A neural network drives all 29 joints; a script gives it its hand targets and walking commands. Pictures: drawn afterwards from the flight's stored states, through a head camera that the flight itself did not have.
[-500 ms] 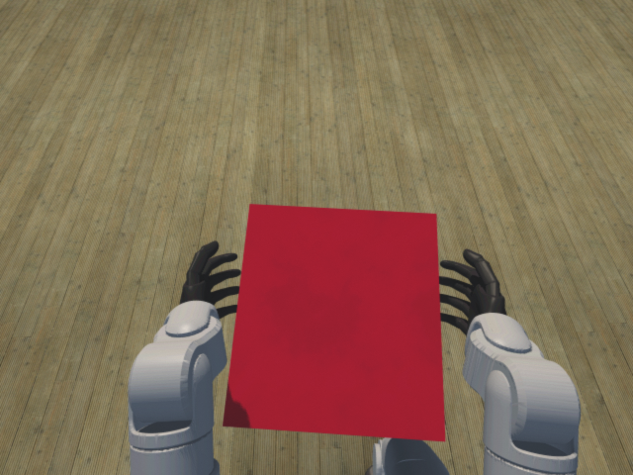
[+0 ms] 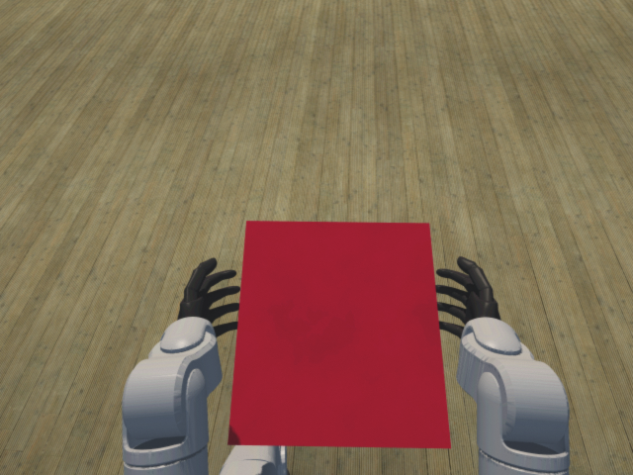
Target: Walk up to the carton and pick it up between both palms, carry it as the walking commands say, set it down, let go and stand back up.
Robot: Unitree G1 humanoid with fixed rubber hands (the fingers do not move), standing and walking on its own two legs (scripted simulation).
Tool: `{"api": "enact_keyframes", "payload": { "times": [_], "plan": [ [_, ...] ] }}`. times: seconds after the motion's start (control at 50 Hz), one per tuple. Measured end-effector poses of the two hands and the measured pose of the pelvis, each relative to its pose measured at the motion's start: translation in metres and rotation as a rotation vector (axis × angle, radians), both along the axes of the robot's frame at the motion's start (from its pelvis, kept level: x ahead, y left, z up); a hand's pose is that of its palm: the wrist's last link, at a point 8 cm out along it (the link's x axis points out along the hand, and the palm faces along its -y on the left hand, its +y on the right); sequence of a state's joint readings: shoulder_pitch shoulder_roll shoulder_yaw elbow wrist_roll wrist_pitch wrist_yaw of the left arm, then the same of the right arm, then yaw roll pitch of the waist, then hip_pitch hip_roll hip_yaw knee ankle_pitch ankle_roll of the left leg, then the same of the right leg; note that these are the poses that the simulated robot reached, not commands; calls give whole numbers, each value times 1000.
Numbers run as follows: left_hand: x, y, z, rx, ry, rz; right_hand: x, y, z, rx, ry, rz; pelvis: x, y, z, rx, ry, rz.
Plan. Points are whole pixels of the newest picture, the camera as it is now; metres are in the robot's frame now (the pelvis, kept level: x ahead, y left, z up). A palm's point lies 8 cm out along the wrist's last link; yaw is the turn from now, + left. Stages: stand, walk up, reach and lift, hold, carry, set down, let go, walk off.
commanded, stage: carry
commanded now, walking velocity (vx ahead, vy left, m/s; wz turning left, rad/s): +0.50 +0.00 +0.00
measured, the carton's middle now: (335, 330) +0.28 +0.01 -0.02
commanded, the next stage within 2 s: none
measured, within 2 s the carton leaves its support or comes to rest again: neither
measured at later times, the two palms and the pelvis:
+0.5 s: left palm (230, 116) +0.62 +0.18 +0.07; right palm (416, 113) +0.60 -0.12 +0.08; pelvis +0.36 +0.04 +0.00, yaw -3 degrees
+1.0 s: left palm (262, 12) +0.98 +0.17 +0.08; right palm (400, 8) +0.98 -0.14 +0.07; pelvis +0.74 +0.02 -0.01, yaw -1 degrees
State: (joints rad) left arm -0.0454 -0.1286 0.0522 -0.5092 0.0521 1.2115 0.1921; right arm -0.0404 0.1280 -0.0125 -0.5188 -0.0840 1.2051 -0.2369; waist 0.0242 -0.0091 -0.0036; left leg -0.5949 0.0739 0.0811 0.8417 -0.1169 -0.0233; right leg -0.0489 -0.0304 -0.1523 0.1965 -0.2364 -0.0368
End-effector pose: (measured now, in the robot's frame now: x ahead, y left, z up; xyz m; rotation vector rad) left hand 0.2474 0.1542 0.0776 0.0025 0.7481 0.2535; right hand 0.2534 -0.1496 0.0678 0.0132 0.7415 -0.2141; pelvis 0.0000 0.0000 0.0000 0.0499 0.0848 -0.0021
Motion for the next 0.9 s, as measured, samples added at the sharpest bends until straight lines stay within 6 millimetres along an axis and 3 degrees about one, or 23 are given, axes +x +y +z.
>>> {"api": "enact_keyframes", "payload": {
  "times": [0.08,0.16,0.28,0.36,0.44,0.54,0.66,0.74,0.9],
  "plan": [
    [74,1,0,-8,-62,-49,60,2,3,-7,-63,-51,66,13,-11,-16,3,-13],
    [152,10,-17,-16,-74,-84,123,12,-6,-30,-74,-87,138,30,-30,-38,-3,-55],
    [234,20,-23,-17,36,-100,194,22,-11,-29,37,-101,211,44,-13,-61,24,-86],
    [283,23,-17,-22,37,-108,240,26,-2,-31,39,-106,262,47,-3,-81,23,-75],
    [332,25,-8,-30,-12,-91,296,26,10,-28,-10,-91,318,44,-1,-92,17,-53],
    [400,24,-2,-27,-56,-43,380,25,16,-27,-54,-44,396,31,-7,-102,16,-28],
    [497,10,-18,-17,-75,4,492,11,-1,-40,-77,0,500,6,-31,-101,-13,5],
    [547,1,-21,0,9,8,550,3,-10,-34,4,3,550,-1,-21,-71,-14,19],
    [651,3,-3,14,14,-1,652,3,-2,1,7,-1,656,4,0,-11,-1,2]
  ]
}}
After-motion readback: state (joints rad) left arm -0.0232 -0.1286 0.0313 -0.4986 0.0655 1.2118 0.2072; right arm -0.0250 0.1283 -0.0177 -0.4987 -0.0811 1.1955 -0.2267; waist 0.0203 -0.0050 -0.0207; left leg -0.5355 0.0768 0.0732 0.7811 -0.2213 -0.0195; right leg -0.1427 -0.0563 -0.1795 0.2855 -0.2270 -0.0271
